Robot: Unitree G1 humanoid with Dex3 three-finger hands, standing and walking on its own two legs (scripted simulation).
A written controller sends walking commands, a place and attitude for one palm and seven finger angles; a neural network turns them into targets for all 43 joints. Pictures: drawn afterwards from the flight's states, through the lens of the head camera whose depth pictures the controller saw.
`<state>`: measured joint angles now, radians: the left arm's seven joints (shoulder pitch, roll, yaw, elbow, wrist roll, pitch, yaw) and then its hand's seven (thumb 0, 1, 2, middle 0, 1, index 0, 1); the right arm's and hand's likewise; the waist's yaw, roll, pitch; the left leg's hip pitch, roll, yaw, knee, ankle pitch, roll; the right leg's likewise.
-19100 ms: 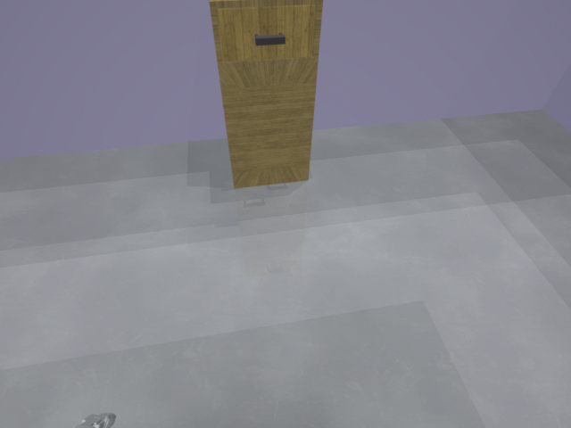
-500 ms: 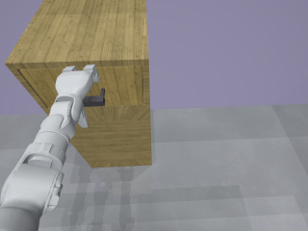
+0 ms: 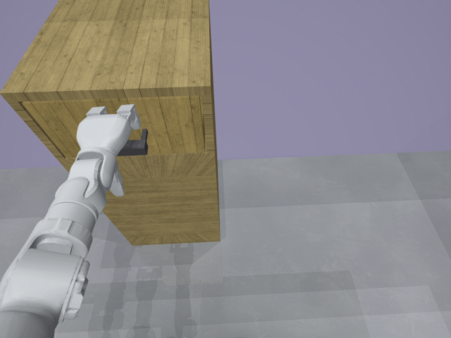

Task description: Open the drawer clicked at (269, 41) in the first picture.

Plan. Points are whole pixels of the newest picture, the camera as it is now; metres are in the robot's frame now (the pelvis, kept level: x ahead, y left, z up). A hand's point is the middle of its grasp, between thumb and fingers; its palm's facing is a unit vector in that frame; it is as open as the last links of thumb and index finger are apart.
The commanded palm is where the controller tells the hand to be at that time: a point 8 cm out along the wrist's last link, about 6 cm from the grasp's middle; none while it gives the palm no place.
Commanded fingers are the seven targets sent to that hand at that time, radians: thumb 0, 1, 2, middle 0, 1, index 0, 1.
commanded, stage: lower the fingers behind the handle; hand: left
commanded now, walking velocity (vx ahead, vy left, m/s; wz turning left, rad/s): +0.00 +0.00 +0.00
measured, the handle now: (122, 140) +0.52 +0.21 +0.01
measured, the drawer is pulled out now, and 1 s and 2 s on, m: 0.00 0.00 0.00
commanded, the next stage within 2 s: close the thumb around the handle in 1.28 s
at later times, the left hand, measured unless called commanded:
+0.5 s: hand (119, 157) +0.47 +0.21 +0.01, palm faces -0.07 -0.04 -1.00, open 13.8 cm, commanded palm +0.45 +0.21 +0.06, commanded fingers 0.00 -0.50 0.30 -0.30 -1.20 -0.30 -1.20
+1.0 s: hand (122, 165) +0.47 +0.21 -0.01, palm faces -0.05 -0.05 -1.00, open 13.8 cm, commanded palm +0.45 +0.21 +0.04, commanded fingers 0.00 -0.50 0.30 -0.30 -1.20 -0.30 -1.20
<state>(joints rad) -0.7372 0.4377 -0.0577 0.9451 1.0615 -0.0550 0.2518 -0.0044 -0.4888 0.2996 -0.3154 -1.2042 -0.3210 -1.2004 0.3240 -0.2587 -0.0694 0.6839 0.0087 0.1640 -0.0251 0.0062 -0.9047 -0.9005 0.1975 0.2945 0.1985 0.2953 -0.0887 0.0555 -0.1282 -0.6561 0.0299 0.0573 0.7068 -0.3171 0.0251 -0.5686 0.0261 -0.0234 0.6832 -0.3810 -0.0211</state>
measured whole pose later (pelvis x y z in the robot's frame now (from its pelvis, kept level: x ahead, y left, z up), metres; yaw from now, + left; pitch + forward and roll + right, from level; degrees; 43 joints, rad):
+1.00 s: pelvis -0.01 +0.02 -0.02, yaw -1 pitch +21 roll -3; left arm -0.77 0.42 -0.04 1.05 1.10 -0.04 0.38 -0.01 -0.49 0.30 -0.30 -1.20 -0.32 -1.20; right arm 0.34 -0.24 -0.07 0.72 -0.02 0.15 -0.01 0.00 -0.90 -0.90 0.20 0.29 0.20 0.30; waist -0.12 0.06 -0.17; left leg -0.86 0.04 0.05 0.87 -0.38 0.04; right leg -0.75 0.03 -0.03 0.82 -0.43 0.00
